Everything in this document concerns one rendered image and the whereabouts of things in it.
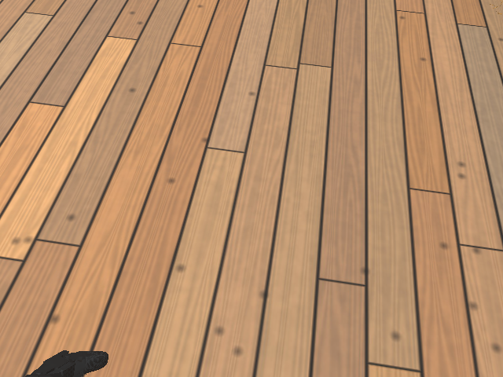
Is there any left robot hand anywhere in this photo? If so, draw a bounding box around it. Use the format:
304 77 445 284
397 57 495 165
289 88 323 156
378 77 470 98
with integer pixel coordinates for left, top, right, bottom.
25 350 108 377

